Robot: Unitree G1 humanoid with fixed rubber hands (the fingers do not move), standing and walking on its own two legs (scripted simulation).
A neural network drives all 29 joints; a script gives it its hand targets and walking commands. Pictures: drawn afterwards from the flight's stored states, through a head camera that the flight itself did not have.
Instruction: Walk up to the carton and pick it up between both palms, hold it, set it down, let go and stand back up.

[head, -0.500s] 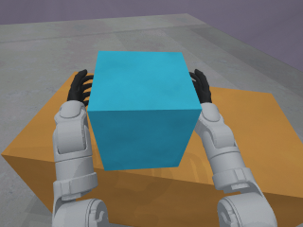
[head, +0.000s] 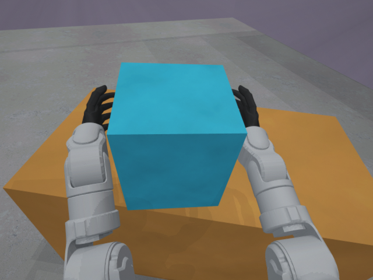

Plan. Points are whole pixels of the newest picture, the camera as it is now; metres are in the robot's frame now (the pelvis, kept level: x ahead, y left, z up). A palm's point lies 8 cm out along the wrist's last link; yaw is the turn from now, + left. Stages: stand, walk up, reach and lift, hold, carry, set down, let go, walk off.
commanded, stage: hold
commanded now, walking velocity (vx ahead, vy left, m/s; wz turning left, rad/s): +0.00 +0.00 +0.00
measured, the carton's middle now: (173, 140) +0.38 +0.01 +0.14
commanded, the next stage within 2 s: none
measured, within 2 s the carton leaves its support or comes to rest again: neither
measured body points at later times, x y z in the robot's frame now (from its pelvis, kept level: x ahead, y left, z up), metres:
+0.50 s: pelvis +0.00 +0.00 +0.00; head -0.03 +0.02 +0.45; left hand +0.38 +0.16 +0.20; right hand +0.38 -0.14 +0.19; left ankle +0.01 +0.12 -0.75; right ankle +0.05 -0.10 -0.75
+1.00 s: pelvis +0.00 +0.00 +0.00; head -0.03 +0.03 +0.45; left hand +0.38 +0.17 +0.20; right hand +0.38 -0.14 +0.19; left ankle +0.01 +0.12 -0.75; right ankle +0.05 -0.10 -0.75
